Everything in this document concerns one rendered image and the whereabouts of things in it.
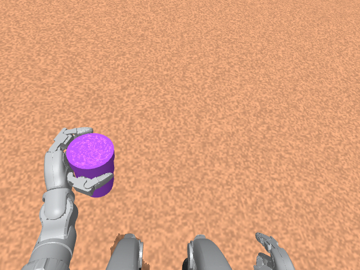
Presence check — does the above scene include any left robot hand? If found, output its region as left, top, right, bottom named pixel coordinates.
left=44, top=127, right=114, bottom=196

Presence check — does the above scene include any right robot hand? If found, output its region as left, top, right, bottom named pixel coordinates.
left=254, top=232, right=295, bottom=270

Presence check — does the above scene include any cup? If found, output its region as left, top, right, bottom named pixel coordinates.
left=66, top=133, right=115, bottom=197

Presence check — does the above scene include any left robot arm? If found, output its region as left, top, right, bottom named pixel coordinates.
left=21, top=187, right=78, bottom=270

